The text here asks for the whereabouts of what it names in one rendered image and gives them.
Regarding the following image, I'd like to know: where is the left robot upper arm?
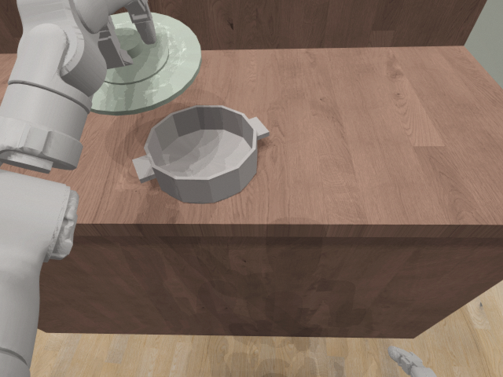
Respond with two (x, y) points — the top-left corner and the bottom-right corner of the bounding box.
(0, 169), (79, 377)

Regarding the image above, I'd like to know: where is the table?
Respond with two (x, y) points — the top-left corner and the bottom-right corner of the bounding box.
(0, 0), (503, 339)

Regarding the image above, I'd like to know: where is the pot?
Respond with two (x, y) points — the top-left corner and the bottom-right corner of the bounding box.
(132, 105), (270, 204)

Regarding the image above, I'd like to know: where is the robot right hand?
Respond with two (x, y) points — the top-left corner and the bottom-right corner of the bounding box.
(387, 346), (437, 377)

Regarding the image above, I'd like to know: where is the left robot forearm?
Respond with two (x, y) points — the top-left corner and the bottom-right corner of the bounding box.
(0, 0), (108, 174)

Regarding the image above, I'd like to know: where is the lid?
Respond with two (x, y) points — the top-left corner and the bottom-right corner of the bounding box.
(90, 13), (202, 115)

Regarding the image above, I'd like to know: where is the knob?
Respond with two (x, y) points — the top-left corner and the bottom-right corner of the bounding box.
(114, 27), (144, 59)

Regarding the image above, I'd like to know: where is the robot left hand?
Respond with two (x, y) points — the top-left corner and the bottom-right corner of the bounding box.
(98, 0), (156, 69)

